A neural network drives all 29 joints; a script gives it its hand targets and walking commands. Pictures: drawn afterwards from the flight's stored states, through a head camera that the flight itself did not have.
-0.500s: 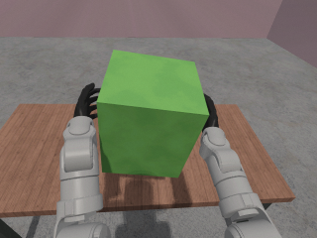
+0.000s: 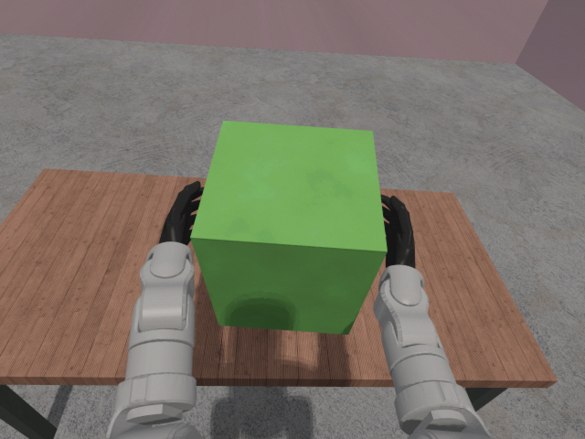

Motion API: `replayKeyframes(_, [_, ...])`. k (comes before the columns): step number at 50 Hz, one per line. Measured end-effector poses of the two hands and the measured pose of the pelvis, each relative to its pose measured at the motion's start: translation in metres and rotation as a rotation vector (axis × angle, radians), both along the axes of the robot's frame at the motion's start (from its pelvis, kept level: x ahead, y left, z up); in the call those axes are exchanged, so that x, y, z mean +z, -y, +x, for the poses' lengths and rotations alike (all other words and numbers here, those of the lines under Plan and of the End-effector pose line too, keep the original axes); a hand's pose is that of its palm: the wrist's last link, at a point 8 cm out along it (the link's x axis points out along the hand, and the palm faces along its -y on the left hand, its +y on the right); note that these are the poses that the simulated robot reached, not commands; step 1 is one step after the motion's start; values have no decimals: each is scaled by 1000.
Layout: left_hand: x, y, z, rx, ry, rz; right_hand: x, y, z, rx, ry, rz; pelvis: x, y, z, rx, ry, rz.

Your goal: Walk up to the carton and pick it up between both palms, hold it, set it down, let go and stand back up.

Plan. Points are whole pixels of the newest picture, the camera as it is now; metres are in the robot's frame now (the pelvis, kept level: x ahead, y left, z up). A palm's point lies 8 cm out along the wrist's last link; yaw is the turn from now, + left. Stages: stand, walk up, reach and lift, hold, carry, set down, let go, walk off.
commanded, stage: set down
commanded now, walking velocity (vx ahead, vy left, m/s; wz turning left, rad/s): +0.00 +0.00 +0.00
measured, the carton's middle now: (290, 235) +0.41 +0.00 +0.08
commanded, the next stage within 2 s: none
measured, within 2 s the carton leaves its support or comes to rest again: neither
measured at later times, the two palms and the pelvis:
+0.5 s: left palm (176, 240) +0.38 +0.16 +0.10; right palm (389, 260) +0.35 -0.14 +0.10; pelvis +0.01 +0.02 +0.00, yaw -1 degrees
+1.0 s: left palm (201, 249) +0.40 +0.13 +0.05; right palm (396, 273) +0.36 -0.17 +0.06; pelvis +0.01 +0.01 +0.00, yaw -3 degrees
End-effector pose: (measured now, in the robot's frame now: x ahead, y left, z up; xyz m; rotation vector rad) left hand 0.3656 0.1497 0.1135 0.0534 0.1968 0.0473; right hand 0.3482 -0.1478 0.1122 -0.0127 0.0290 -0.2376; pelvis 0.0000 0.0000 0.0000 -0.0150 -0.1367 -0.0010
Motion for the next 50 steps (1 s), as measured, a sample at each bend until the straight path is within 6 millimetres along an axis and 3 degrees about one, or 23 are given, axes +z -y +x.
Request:
replayKeyframes(5, [-10, 4, 8, -18, 3, -4, -7, 4, 4, -13, 6, 2, 0, -3, 7, -11, -29, -5])
replayKeyframes(18, [7, -1, 17, -30, 33, 26, 1, -2, 9, -25, 33, 14, 0, -18, 13, -23, -29, -7])
replayKeyframes(29, [-26, -4, 12, -37, -49, -13, -22, -5, 1, -35, -50, -26, 0, -20, 4, -31, -42, -4])
replayKeyframes(41, [-26, 19, 29, -76, -50, 25, -33, 16, 7, -75, -53, 16, 1, -15, 6, -42, -87, 1])
replayKeyframes(50, [-60, 22, 37, -84, -103, -12, -53, 19, 11, -85, -109, -1, 2, -6, 14, -49, -126, 5])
